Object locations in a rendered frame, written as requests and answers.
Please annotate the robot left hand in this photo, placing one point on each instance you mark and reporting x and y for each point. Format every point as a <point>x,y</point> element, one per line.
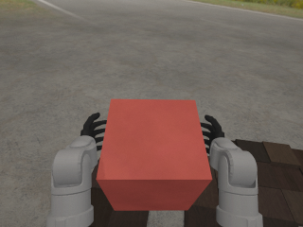
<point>89,128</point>

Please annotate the left robot forearm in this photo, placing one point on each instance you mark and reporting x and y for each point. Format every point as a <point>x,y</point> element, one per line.
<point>71,182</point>

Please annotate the right robot forearm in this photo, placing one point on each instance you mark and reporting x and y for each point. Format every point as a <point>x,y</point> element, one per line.
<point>237,183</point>

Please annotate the robot right hand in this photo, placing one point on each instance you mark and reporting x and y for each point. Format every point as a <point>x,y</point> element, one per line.
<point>215,131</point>

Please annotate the carton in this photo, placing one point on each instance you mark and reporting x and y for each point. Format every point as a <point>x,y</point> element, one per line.
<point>153,155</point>

